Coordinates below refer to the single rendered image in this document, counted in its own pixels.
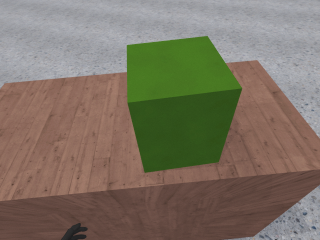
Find robot left hand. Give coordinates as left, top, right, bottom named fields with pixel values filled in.
left=61, top=223, right=88, bottom=240

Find pedestal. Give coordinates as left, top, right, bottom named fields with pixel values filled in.
left=0, top=60, right=320, bottom=240

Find carton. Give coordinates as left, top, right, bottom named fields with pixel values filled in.
left=126, top=36, right=242, bottom=173

